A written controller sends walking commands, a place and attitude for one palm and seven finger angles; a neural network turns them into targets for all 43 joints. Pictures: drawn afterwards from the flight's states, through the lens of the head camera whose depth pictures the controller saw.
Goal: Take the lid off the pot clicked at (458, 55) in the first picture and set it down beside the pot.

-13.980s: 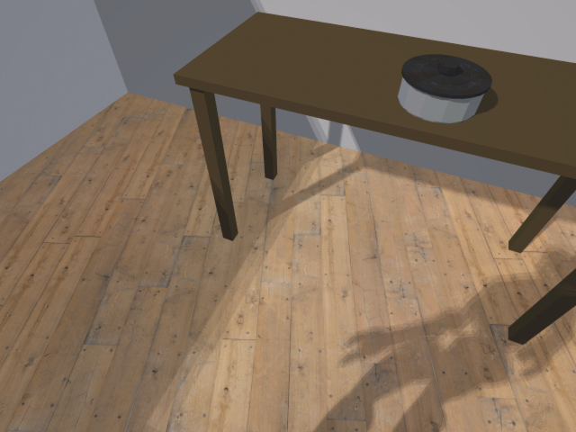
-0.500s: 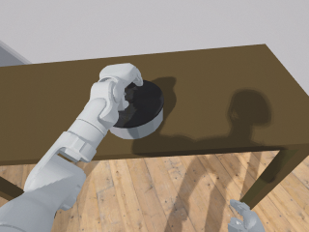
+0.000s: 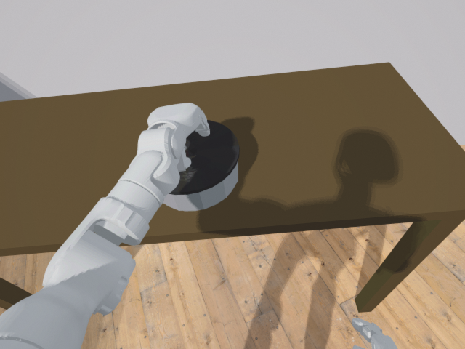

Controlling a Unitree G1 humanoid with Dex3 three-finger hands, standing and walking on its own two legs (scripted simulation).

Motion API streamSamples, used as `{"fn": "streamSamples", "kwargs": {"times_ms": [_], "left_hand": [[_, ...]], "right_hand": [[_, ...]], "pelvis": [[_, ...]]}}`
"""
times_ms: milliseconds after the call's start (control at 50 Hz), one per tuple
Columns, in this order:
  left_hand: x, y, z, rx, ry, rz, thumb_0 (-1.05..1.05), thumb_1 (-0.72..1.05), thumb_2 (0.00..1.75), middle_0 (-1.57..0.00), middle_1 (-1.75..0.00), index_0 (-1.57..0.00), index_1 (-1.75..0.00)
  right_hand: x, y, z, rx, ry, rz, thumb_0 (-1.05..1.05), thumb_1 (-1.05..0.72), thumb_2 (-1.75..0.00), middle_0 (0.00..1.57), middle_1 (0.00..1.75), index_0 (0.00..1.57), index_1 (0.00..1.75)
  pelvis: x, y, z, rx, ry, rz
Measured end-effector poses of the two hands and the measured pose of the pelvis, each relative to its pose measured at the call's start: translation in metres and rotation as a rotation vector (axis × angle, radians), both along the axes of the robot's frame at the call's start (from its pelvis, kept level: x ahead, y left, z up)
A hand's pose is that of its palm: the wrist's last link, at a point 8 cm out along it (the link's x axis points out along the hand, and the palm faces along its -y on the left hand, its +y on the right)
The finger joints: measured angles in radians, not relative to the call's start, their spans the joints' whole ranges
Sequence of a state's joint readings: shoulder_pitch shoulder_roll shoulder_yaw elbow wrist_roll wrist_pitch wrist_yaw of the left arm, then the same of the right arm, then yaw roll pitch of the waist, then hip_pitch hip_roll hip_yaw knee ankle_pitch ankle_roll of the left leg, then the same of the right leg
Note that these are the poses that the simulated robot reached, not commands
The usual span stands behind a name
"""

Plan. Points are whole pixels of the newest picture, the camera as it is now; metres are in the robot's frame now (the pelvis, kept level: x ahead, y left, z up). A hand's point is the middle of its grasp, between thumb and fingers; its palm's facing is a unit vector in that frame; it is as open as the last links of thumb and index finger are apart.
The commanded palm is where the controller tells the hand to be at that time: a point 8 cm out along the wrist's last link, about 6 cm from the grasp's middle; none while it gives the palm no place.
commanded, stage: close the fingers and squeeze the knob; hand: left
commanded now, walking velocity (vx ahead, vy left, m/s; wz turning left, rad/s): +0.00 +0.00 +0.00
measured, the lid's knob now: (186, 145) +0.47 +0.10 +0.10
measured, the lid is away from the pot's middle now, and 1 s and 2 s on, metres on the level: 0.00 0.00 0.01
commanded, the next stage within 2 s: lift the lid straight up in 1.68 s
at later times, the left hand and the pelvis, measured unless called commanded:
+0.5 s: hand (179, 146) +0.44 +0.10 +0.12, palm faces -0.28 -0.10 -0.96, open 9.2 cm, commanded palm +0.42 +0.11 +0.18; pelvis +0.00 +0.00 +0.00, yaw +0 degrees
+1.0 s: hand (181, 148) +0.44 +0.10 +0.12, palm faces -0.28 -0.07 -0.96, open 7.8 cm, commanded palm +0.42 +0.10 +0.18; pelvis +0.00 +0.01 +0.00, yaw +0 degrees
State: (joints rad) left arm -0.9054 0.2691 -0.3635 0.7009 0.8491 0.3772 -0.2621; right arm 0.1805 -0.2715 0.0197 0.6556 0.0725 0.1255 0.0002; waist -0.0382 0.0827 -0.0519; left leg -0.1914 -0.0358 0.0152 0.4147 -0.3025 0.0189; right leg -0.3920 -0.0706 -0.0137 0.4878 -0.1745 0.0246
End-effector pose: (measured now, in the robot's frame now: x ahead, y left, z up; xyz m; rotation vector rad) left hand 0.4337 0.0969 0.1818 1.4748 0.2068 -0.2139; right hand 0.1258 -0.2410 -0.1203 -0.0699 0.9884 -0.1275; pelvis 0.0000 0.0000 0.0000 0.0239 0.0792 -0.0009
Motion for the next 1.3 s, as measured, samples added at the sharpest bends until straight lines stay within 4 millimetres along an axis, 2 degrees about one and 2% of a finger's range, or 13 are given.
{"fn": "streamSamples", "kwargs": {"times_ms": [120,260,520,760,1040,1140,1300], "left_hand": [[0.0,0.0,0.0,0.006,0.003,0.001,0.0,-0.34,1.55,-0.87,-0.09,-0.86,-0.08],[0.003,0.002,0.001,-0.007,0.008,0.012,0.0,-0.25,1.38,-0.85,-0.12,-0.84,-0.11],[0.005,0.01,-0.001,-0.012,0.012,0.012,0.0,-0.08,1.23,-0.69,-0.5,-0.73,-0.51],[0.003,0.009,-0.002,0.0,0.005,0.0,0.0,0.07,1.13,-0.66,-0.73,-0.71,-0.75],[0.002,0.004,-0.001,0.01,0.02,0.001,0.02,0.15,0.95,-0.7,-0.87,-0.69,-0.86],[0.003,0.003,0.0,0.024,0.027,0.005,0.02,0.17,0.89,-0.71,-0.87,-0.69,-0.87],[0.003,0.002,0.0,0.028,0.029,0.008,0.03,0.18,0.88,-0.7,-0.86,-0.69,-0.87]], "right_hand": [[0.001,-0.002,0.002,-0.005,-0.008,-0.003,0.01,-0.91,-0.9,0.2,0.3,0.2,0.3],[0.002,-0.001,0.004,-0.013,-0.017,-0.005,0.01,-0.91,-0.9,0.2,0.3,0.2,0.3],[-0.001,-0.001,0.004,-0.015,-0.011,-0.014,0.01,-0.91,-0.9,0.2,0.3,0.2,0.3],[0.008,0.006,0.003,-0.002,-0.014,0.007,0.01,-0.91,-0.9,0.2,0.3,0.2,0.3],[0.022,0.017,0.003,0.018,-0.022,0.044,0.01,-0.91,-0.9,0.2,0.3,0.2,0.3],[0.02,0.017,0.002,0.016,-0.017,0.045,0.01,-0.91,-0.9,0.2,0.3,0.2,0.3],[0.013,0.012,0.001,0.01,-0.004,0.034,0.01,-0.91,-0.9,0.2,0.3,0.2,0.3]], "pelvis": [[-0.001,0.0,0.0,0.0,-0.001,-0.001],[-0.002,0.0,0.0,0.001,0.002,-0.004],[0.0,0.002,0.0,-0.002,0.006,-0.007],[0.003,0.006,0.0,-0.004,0.007,0.0],[0.004,0.006,0.0,-0.005,0.007,0.01],[0.004,0.006,0.0,-0.004,0.009,0.013],[0.004,0.005,0.0,-0.004,0.006,0.012]]}}
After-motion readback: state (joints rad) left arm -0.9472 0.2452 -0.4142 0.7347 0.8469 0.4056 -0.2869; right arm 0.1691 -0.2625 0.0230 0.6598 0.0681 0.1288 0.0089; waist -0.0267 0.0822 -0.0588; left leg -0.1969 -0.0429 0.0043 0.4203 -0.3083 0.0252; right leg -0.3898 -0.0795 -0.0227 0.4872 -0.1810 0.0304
